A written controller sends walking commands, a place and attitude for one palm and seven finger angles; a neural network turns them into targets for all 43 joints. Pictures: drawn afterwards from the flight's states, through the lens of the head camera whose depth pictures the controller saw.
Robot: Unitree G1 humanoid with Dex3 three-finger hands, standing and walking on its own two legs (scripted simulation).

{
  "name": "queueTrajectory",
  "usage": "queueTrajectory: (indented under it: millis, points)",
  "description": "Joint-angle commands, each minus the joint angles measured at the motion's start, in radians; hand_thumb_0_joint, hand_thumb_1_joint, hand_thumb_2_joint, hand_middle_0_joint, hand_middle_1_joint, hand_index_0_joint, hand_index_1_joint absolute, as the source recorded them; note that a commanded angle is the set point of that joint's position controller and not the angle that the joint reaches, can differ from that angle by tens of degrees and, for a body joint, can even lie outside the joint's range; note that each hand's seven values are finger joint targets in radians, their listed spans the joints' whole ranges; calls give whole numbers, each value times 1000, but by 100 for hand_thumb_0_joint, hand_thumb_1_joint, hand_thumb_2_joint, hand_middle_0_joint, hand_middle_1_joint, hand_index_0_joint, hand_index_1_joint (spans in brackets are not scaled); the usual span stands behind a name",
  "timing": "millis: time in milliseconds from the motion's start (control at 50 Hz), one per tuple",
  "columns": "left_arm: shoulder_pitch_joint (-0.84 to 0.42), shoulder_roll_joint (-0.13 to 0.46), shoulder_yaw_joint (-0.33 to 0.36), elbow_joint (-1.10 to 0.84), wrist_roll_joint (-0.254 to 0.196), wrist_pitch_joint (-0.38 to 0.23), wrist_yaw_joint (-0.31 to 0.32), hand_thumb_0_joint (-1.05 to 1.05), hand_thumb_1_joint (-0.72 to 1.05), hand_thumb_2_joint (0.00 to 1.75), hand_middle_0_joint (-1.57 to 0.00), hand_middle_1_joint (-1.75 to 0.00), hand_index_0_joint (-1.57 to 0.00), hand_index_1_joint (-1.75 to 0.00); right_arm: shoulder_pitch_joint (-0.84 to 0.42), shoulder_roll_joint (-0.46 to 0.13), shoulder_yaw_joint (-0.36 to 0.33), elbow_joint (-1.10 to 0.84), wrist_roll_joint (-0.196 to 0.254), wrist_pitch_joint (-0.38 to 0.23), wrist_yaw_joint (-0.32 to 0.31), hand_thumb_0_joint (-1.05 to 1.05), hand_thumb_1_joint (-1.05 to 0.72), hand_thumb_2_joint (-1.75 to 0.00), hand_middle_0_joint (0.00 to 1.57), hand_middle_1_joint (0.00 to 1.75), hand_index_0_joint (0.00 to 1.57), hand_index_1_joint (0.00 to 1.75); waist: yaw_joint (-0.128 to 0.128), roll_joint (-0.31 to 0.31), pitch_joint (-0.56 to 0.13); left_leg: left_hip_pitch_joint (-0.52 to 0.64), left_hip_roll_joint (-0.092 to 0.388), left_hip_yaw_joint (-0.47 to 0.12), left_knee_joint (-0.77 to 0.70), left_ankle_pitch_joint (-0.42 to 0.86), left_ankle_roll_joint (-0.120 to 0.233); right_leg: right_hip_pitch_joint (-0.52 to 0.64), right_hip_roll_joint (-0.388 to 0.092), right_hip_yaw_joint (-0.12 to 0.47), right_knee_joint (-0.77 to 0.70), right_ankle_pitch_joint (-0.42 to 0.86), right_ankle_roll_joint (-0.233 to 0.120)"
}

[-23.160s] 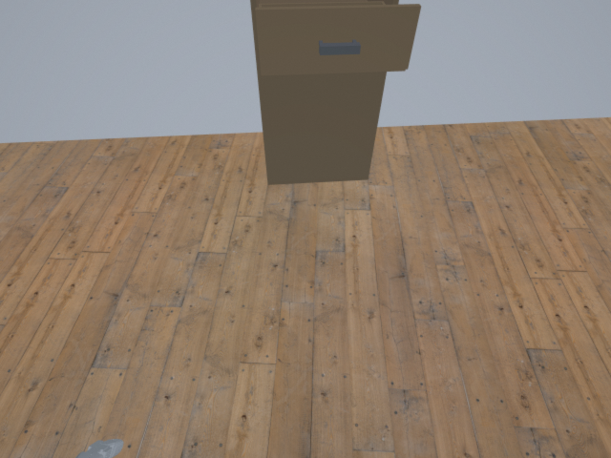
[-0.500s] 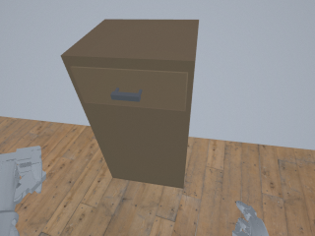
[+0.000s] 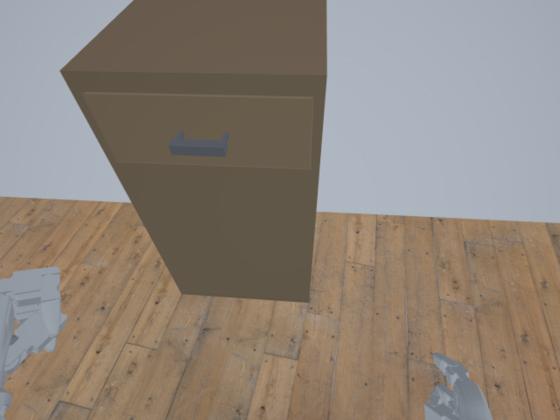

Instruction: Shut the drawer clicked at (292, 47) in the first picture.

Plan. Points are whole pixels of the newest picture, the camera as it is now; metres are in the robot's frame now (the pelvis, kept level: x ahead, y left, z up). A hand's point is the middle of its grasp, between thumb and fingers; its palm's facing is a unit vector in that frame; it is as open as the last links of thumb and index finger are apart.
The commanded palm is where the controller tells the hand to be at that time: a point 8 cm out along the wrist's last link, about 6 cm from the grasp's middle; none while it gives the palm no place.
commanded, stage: step back with the hand held close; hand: left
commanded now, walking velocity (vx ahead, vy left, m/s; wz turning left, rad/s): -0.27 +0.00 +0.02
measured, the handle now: (200, 141) +0.64 +0.20 +0.03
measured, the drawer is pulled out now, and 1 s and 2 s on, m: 0.00 0.00 0.00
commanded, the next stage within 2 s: stop stepping back and stand still in 1.10 s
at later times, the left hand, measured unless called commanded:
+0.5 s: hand (18, 377) +0.14 +0.24 +0.16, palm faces +0.37 -0.80 -0.48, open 3.2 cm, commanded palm +0.07 +0.29 +0.17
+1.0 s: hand out of the picture +0.06 +0.26 +0.17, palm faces +0.42 -0.76 -0.50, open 3.2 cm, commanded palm -0.01 +0.29 +0.17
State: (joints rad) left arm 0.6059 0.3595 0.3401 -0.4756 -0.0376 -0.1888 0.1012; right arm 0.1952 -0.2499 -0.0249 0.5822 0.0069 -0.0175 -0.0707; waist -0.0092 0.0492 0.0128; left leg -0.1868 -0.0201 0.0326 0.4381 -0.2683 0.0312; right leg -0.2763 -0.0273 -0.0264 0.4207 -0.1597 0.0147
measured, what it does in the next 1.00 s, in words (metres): walks backwards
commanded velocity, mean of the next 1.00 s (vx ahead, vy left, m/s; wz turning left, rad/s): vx -0.34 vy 0.00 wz -0.01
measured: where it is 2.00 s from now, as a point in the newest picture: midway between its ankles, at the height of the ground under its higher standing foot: outside the picture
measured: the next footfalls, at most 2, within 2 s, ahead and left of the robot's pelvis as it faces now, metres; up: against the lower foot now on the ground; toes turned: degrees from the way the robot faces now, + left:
right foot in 1.10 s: -0.18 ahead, -0.08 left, +0.00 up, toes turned -4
left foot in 1.78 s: -0.10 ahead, +0.11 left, +0.00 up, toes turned -3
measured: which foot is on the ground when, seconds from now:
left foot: down 0.00-1.00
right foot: down 0.00-0.88, up 0.90-1.00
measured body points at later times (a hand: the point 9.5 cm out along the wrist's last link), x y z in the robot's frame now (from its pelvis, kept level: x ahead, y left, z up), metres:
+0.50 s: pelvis -0.06 +0.00 -0.01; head -0.04 +0.01 +0.44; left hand +0.11 +0.28 +0.18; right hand +0.11 -0.24 -0.09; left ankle -0.02 +0.10 -0.74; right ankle +0.03 -0.13 -0.74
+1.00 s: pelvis -0.12 +0.00 -0.01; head -0.10 +0.03 +0.44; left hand +0.03 +0.30 +0.20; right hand +0.06 -0.23 -0.08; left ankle -0.03 +0.10 -0.74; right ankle -0.15 -0.14 -0.70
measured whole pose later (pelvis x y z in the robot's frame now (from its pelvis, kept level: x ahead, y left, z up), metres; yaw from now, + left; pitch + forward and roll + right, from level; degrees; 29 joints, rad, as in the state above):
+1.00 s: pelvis -0.12 +0.00 -0.01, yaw +4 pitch +3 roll -4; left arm 0.60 0.43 0.44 -0.58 0.00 -0.30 0.13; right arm 0.22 -0.19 -0.03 0.59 0.00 -0.10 -0.07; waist -0.02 0.03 -0.01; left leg -0.48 0.02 -0.04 0.55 -0.12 0.05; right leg -0.39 0.10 0.03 0.85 -0.38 0.02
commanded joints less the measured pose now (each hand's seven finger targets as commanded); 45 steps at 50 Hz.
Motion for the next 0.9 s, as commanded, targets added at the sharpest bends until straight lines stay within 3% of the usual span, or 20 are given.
queueTrajectory:
  millis: [0,40,120,220,280,340,400,460,480,540,600,640,680,720,760,800,820,840,860,880]
  points:
    - [17,188,158,-252,-5,-66,35,0,90,90,-140,-160,-140,-160,-107,-97,-38,-195,0,-39,-13,0,-90,-90,20,30,20,30,23,8,-196,-113,88,-87,-57,386,2,227,-31,41,90,378,-11]
    - [15,188,161,-254,-2,-64,36,0,90,90,-140,-160,-140,-160,-109,-97,-39,-199,-1,-39,-17,0,-90,-90,20,30,20,30,26,17,-180,-150,98,-101,-72,355,7,227,-24,38,115,344,-6]
    - [-13,176,150,-254,11,-67,38,0,90,90,-140,-160,-140,-160,-107,-106,-39,-202,-3,-48,-21,0,-90,-90,20,30,20,30,21,44,-124,-296,122,-121,-116,141,42,249,-11,54,162,249,2]
    - [-48,182,161,-265,26,-82,43,0,90,90,-140,-160,-140,-160,-95,-108,-39,-207,-2,-64,-19,0,-90,-90,20,30,20,30,12,-5,-79,-454,118,-132,-125,-161,66,270,-21,98,165,158,-3]
    - [-49,179,156,-257,25,-92,47,0,90,90,-140,-160,-140,-160,-75,-98,-39,-200,-1,-69,-13,0,-90,-90,20,30,20,30,3,-107,-70,-389,62,-99,-13,-219,50,148,-76,182,17,7,-30]
    - [-44,185,156,-264,15,-104,56,0,90,90,-140,-160,-140,-160,-69,-87,-35,-187,-6,-72,-9,0,-90,-90,20,30,20,30,-4,-129,-85,-261,39,-84,53,-174,27,7,-117,201,-85,-153,-53]
    - [-25,187,157,-283,19,-123,66,0,90,90,-140,-160,-140,-160,-71,-100,-34,-186,-8,-81,-12,0,-90,-90,20,30,20,30,-7,-33,-89,-284,72,-124,-27,-214,41,18,-72,132,-40,-184,-31]
    - [-9,178,173,-292,42,-137,70,0,90,90,-140,-160,-140,-160,-89,-113,-32,-200,-3,-103,-22,0,-90,-90,20,30,20,30,5,156,-85,-547,203,-254,-248,-350,101,267,44,37,273,3,13]
    - [-19,186,183,-297,49,-138,70,0,90,90,-140,-160,-140,-160,-91,-105,-36,-204,-3,-107,-24,0,-90,-90,20,30,20,30,14,140,-90,-584,218,-258,-238,-306,110,304,57,39,325,78,18]
    - [-18,190,192,-286,50,-146,55,0,90,90,-140,-160,-140,-160,-95,-108,-46,-200,-4,-124,-22,0,-90,-90,20,30,20,30,15,47,-77,-608,173,-205,-144,-200,98,333,45,91,284,189,10]
    - [-6,189,189,-298,34,-154,43,0,90,90,-140,-160,-140,-160,-71,-105,-49,-176,-12,-122,-11,0,-90,-90,20,30,20,30,5,12,-139,-447,114,-136,-38,9,60,244,-10,149,209,384,-9]
    - [5,192,178,-298,23,-146,39,0,90,90,-140,-160,-140,-160,-73,-90,-50,-167,-10,-113,-6,0,-90,-90,20,30,20,30,1,-58,-203,-308,84,-97,50,114,32,167,-61,192,150,434,-26]
    - [3,209,185,-304,18,-144,40,0,90,90,-140,-160,-140,-160,-71,-86,-56,-167,-10,-99,0,0,-90,-90,20,30,20,30,-6,-124,-207,-255,46,-71,112,36,15,81,-109,245,44,296,-49]
    - [12,236,209,-321,8,-147,52,0,90,90,-140,-160,-140,-160,-61,-81,-60,-161,-5,-84,3,0,-90,-90,20,30,20,30,-11,-149,-199,-209,16,-63,181,-75,1,-19,-164,287,-60,113,-89]
    - [24,231,209,-318,2,-149,63,0,90,90,-140,-160,-140,-160,-66,-71,-56,-154,-3,-69,3,0,-90,-90,20,30,20,30,-14,-170,-169,-133,12,-70,227,-106,-5,-156,-184,258,-120,-90,-102]
    - [30,228,209,-323,2,-158,71,0,90,90,-140,-160,-140,-160,-78,-78,-52,-156,-6,-68,-3,0,-90,-90,20,30,20,30,-20,-91,-142,-118,50,-116,118,-112,14,-205,-123,188,-67,-152,-67]
    - [26,227,208,-342,7,-167,71,0,90,90,-140,-160,-140,-160,-87,-93,-52,-165,-10,-76,-11,0,-90,-90,20,30,20,30,-23,14,-127,-181,110,-188,-10,-146,41,-164,-49,132,26,-162,-35]
    - [31,221,218,-332,23,-175,69,0,90,90,-140,-160,-140,-160,-102,-110,-52,-179,-11,-91,-16,0,-90,-90,20,30,20,30,-19,150,-122,-379,223,-300,-187,-299,93,9,53,63,234,-140,7]
    - [15,206,226,-332,38,-184,64,0,90,90,-140,-160,-140,-160,-116,-122,-56,-188,-13,-111,-21,0,-90,-90,20,30,20,30,-5,280,-131,-616,335,-422,-344,-526,146,215,127,37,485,-129,24]
    - [2,208,226,-314,39,-180,60,0,90,90,-140,-160,-140,-160,-103,-104,-61,-177,-12,-120,-23,0,-90,-90,20,30,20,30,-5,237,-117,-671,373,-437,-368,-512,171,240,133,69,621,-169,19]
